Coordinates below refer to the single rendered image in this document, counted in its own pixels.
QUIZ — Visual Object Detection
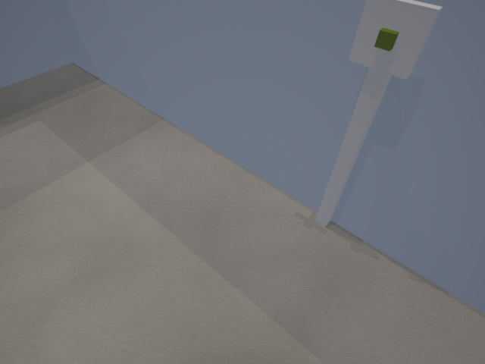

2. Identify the panel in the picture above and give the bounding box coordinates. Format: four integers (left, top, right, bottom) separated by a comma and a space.
315, 0, 443, 227

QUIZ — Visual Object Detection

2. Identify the button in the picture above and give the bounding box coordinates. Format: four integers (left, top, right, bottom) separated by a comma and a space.
374, 28, 399, 51

